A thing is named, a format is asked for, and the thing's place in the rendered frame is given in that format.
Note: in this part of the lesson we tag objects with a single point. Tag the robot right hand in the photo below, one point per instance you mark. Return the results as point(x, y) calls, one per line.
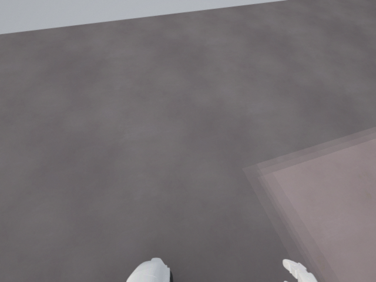
point(298, 271)

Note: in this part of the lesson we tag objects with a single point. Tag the robot left thigh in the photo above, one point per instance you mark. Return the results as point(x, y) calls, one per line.
point(150, 271)

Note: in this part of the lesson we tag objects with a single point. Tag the robot left shin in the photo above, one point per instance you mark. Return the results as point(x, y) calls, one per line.
point(156, 259)

